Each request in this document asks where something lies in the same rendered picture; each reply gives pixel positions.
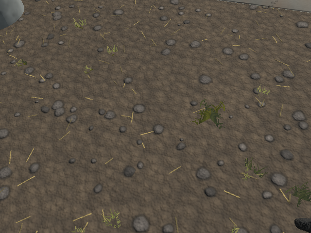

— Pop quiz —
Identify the robot right hand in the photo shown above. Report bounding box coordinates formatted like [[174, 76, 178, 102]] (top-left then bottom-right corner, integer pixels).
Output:
[[294, 217, 311, 233]]

